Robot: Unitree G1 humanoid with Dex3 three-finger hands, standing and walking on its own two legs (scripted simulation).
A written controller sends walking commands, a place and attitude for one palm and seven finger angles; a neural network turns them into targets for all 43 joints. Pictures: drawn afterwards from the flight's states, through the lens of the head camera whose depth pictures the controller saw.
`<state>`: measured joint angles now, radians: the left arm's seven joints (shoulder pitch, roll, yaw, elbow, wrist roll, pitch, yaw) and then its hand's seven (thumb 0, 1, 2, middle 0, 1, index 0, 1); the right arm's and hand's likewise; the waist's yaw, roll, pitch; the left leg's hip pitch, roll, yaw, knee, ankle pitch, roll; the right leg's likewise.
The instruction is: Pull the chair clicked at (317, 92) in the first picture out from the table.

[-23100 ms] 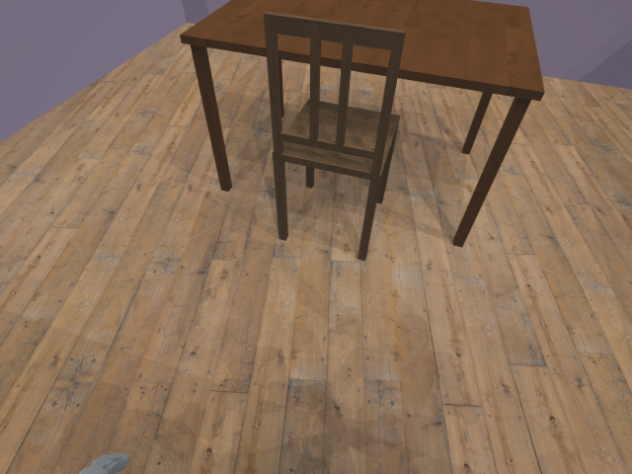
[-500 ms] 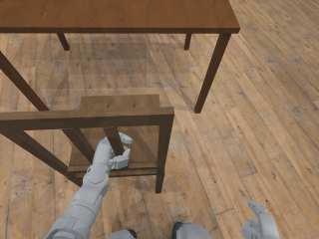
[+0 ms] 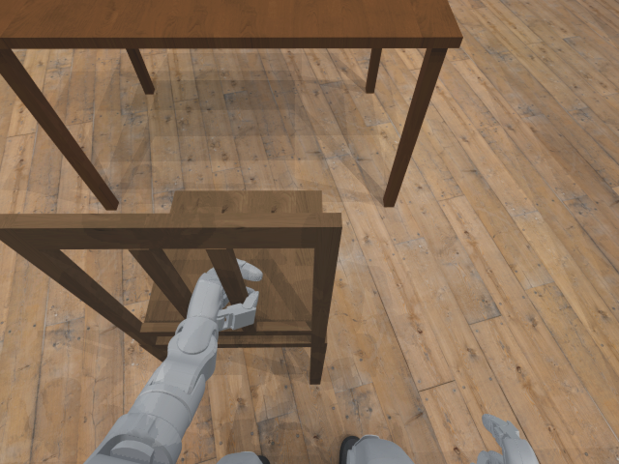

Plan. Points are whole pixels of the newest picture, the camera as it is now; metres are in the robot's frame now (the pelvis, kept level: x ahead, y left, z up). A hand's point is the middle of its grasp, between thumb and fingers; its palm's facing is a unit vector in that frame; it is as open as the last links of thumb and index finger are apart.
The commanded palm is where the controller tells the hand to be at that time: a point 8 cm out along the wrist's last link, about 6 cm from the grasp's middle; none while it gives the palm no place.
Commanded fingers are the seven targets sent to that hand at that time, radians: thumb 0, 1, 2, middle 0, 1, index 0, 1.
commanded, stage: step backward, pulling the chair out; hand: left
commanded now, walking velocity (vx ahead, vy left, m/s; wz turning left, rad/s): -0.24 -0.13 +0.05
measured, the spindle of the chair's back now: (178, 294) +0.35 +0.20 -0.07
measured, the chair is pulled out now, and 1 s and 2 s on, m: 0.46 0.58 0.58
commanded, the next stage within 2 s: stop walking, hand still on the chair in 0.14 s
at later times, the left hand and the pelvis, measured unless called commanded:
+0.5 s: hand (250, 384) +0.22 +0.08 -0.06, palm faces -0.06 -0.99 -0.15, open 5.6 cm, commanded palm +0.21 +0.14 -0.05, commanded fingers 0.00 0.90 0.90 -0.50 -1.45 -0.50 -1.45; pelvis -0.07 -0.01 +0.00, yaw +1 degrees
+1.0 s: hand (248, 394) +0.21 +0.08 -0.06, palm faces -0.09 -0.98 -0.16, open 5.7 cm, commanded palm +0.19 +0.14 -0.05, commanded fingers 0.00 0.90 0.90 -0.50 -1.45 -0.50 -1.45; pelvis -0.04 -0.01 +0.01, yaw +0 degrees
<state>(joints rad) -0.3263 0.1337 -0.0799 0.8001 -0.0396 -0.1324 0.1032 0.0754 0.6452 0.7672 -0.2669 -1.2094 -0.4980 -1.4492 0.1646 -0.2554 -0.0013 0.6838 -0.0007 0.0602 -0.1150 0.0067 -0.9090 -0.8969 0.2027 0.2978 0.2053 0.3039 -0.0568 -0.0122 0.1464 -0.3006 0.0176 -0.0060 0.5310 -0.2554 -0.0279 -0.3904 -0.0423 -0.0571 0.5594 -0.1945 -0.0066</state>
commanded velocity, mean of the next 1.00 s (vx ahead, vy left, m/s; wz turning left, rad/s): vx -0.01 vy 0.00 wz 0.02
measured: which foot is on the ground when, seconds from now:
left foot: down 0.00-0.16, up 0.18-0.34, down 0.36-1.00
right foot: down 0.00-1.00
